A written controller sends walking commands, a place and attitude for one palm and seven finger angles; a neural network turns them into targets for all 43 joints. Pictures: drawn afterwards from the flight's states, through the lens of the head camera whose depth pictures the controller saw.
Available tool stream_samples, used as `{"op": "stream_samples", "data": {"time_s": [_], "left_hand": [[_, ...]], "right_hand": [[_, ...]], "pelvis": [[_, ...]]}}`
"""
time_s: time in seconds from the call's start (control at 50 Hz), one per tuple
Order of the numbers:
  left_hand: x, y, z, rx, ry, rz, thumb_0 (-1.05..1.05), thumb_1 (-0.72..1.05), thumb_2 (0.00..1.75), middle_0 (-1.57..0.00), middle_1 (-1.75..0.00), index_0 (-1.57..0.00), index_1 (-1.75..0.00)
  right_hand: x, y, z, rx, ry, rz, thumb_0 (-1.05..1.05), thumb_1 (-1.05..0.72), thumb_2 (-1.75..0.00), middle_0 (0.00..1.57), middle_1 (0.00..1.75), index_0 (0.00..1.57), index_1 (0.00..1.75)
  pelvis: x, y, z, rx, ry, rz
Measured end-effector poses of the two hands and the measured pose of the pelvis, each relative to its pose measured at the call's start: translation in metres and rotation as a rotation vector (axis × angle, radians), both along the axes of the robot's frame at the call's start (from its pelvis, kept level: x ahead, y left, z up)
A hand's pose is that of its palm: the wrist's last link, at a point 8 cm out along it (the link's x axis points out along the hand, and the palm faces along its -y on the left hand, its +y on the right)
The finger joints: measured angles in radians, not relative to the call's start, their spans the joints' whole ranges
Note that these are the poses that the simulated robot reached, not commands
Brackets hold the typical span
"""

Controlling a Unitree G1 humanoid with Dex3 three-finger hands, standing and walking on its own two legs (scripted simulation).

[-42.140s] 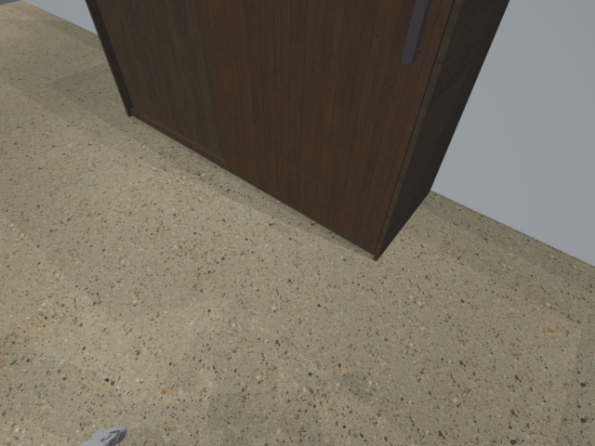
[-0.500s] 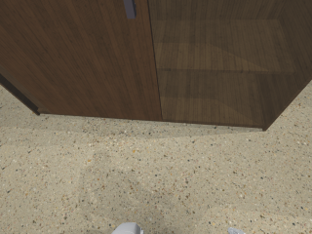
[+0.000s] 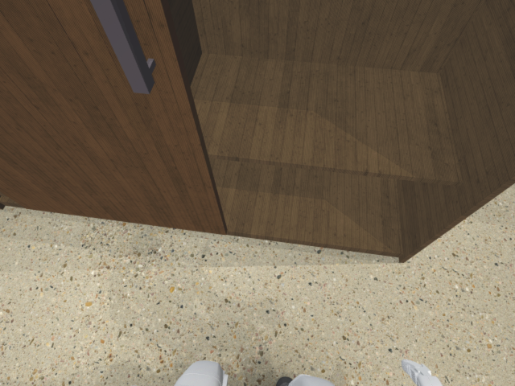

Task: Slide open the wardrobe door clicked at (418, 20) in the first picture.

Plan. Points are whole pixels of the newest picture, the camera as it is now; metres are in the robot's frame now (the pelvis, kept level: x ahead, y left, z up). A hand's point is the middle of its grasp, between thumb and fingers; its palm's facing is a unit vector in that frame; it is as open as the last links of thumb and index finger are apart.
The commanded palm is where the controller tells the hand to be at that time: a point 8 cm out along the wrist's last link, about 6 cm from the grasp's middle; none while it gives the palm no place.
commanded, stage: relax the arm and regain balance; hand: right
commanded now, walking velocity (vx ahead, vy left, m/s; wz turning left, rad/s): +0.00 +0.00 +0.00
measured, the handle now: (126, 24) +0.56 +0.24 +0.18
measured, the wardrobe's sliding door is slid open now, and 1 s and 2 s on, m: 0.69 0.69 0.69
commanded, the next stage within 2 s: step back with the hand held close in 0.72 s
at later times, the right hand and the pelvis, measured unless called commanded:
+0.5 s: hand (369, 343) +0.20 -0.18 -0.17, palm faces +0.07 +0.98 -0.17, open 16.1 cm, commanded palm none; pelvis +0.10 -0.01 +0.00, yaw -2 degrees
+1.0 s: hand out of the picture +0.30 -0.30 +0.18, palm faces +0.49 +0.71 -0.51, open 11.4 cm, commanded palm +0.17 -0.28 +0.18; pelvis +0.05 +0.01 +0.00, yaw -5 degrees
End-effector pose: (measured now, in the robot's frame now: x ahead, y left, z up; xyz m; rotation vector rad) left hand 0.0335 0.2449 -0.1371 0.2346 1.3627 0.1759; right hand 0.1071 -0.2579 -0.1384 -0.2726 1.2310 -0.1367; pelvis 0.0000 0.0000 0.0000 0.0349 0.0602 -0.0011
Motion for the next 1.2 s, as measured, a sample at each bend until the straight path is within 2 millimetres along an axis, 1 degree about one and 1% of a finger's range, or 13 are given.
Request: {"op": "stream_samples", "data": {"time_s": [0.1, 0.2, 0.34, 0.54, 0.86, 0.88, 0.92, 0.98, 1.02, 1.06, 1.12, 1.16, 1.2], "left_hand": [[0.006, -0.016, 0.007, -0.015, 0.054, 0.022, 0.0, 0.9, 0.89, -0.2, -0.3, -0.2, -0.3], [0.016, -0.024, -0.002, -0.043, 0.089, 0.047, 0.0, 0.9, 0.89, -0.2, -0.3, -0.2, -0.3], [0.05, -0.034, -0.006, -0.065, 0.065, 0.052, 0.0, 0.91, 0.89, -0.2, -0.3, -0.2, -0.3], [0.076, -0.025, -0.001, -0.035, 0.033, 0.038, 0.0, 0.92, 0.89, -0.2, -0.3, -0.2, -0.3], [0.05, -0.031, 0.002, -0.045, 0.043, 0.046, 0.0, 0.91, 0.89, -0.2, -0.3, -0.2, -0.3], [0.05, -0.03, 0.005, -0.05, 0.009, 0.063, 0.0, 0.9, 0.89, -0.2, -0.3, -0.2, -0.3], [0.055, -0.019, 0.014, 0.009, -0.069, 0.005, 0.01, 0.93, 0.89, -0.2, -0.3, -0.2, -0.3], [0.074, 0.0, 0.029, 0.049, -0.157, -0.082, 0.02, 0.94, 0.89, -0.21, -0.3, -0.2, -0.3], [0.1, 0.008, 0.041, 0.055, -0.271, -0.121, 0.02, 0.94, 0.89, -0.2, -0.3, -0.2, -0.3], [0.132, 0.011, 0.052, 0.056, -0.431, -0.118, 0.02, 0.93, 0.89, -0.2, -0.3, -0.2, -0.3], [0.175, 0.008, 0.062, 0.001, -0.66, -0.004, 0.02, 0.92, 0.89, -0.2, -0.3, -0.2, -0.3], [0.195, -0.002, 0.066, -0.072, -0.744, 0.05, 0.01, 0.92, 0.89, -0.2, -0.3, -0.2, -0.3], [0.205, -0.015, 0.071, -0.141, -0.781, 0.046, 0.01, 0.91, 0.89, -0.2, -0.3, -0.19, -0.29]], "right_hand": [[0.046, 0.017, 0.003, 0.069, -0.059, 0.028, 0.0, 0.48, -0.3, 0.15, 0.29, 0.15, 0.3], [0.069, 0.031, -0.002, 0.108, -0.095, 0.011, 0.0, 0.48, -0.3, 0.15, 0.29, 0.15, 0.3], [0.076, 0.037, -0.002, 0.118, -0.053, -0.05, 0.03, 0.46, -0.31, 0.15, 0.29, 0.15, 0.3], [0.083, 0.031, -0.001, 0.109, -0.072, -0.109, 0.06, 0.45, -0.31, 0.15, 0.29, 0.15, 0.3], [0.071, 0.028, 0.002, 0.112, -0.098, -0.146, 0.08, 0.44, -0.32, 0.15, 0.29, 0.15, 0.3], [0.08, 0.021, 0.016, 0.122, -0.151, -0.219, 0.08, 0.41, -0.34, 0.15, 0.29, 0.16, 0.3], [0.114, -0.018, 0.093, 0.025, -0.379, -0.24, 0.06, 0.21, -0.42, 0.17, 0.3, 0.17, 0.3], [0.153, -0.073, 0.278, -0.401, -1.077, 0.008, 0.04, -0.16, -0.57, 0.18, 0.3, 0.18, 0.3], [0.135, -0.067, 0.401, -0.743, -1.533, 0.165, 0.03, -0.38, -0.66, 0.18, 0.29, 0.18, 0.3], [0.1, -0.037, 0.468, -0.948, -1.866, 0.317, 0.02, -0.55, -0.74, 0.17, 0.29, 0.17, 0.3], [0.089, -0.019, 0.471, -0.892, -1.889, 0.453, 0.0, -0.73, -0.81, 0.16, 0.29, 0.16, 0.29], [0.101, -0.034, 0.438, -0.765, -1.696, 0.416, -0.01, -0.8, -0.84, 0.16, 0.29, 0.16, 0.29], [0.107, -0.055, 0.384, -0.655, -1.445, 0.305, -0.01, -0.84, -0.86, 0.17, 0.29, 0.17, 0.3]], "pelvis": [[0.027, -0.006, 0.007, -0.001, -0.026, -0.023], [0.057, -0.004, -0.001, -0.024, -0.069, -0.036], [0.083, -0.006, 0.001, -0.016, -0.055, -0.026], [0.101, -0.005, 0.002, -0.005, -0.045, -0.031], [0.092, -0.003, 0.005, -0.011, -0.071, -0.041], [0.088, -0.002, 0.005, -0.006, -0.08, -0.045], [0.077, 0.002, 0.003, 0.015, -0.081, -0.056], [0.057, 0.01, 0.001, 0.034, -0.079, -0.082], [0.045, 0.01, 0.0, 0.025, -0.073, -0.082], [0.041, 0.001, -0.001, 0.02, -0.047, -0.058], [0.039, -0.012, -0.004, 0.016, -0.025, -0.021], [0.033, -0.012, -0.002, -0.01, -0.033, -0.009], [0.025, -0.005, 0.0, -0.039, -0.038, -0.01]]}}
